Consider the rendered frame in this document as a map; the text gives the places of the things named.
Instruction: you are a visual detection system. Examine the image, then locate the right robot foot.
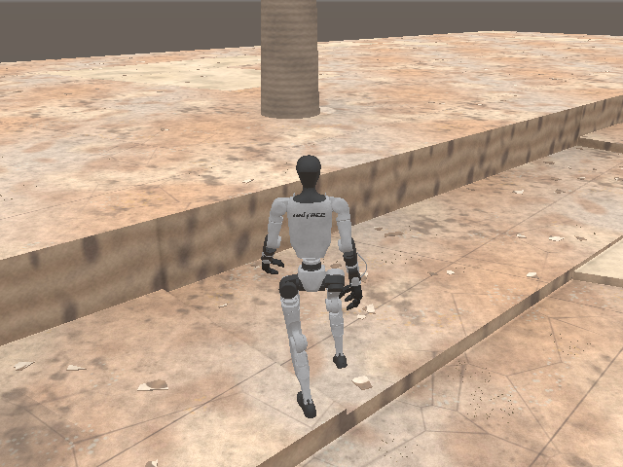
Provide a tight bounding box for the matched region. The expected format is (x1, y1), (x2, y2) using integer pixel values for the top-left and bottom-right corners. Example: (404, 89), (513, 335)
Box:
(333, 353), (348, 369)

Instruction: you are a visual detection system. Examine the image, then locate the humanoid robot torso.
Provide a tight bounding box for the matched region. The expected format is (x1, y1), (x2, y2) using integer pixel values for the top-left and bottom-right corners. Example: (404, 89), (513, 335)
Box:
(287, 193), (333, 292)

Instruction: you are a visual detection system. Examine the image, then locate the left robot forearm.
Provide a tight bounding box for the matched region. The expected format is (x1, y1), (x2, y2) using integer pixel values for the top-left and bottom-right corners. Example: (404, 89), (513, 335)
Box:
(261, 235), (276, 264)

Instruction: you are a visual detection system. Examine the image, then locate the right robot upper arm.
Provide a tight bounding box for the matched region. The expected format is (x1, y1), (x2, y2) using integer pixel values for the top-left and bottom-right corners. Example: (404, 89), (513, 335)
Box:
(330, 197), (353, 253)

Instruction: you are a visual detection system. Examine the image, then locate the robot right hand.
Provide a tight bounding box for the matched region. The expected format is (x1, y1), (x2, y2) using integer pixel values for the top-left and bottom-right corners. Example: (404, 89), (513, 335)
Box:
(339, 283), (363, 310)

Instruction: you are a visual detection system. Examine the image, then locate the robot left hand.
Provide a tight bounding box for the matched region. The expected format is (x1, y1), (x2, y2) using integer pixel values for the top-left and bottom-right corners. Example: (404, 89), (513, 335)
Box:
(262, 258), (284, 274)

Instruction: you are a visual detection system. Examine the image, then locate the left robot upper arm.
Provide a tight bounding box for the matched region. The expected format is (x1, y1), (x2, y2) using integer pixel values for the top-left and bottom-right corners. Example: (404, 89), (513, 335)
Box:
(266, 198), (289, 249)

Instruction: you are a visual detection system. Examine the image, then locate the right robot forearm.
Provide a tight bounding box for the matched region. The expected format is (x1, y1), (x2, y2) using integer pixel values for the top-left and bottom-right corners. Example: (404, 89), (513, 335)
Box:
(343, 238), (361, 286)

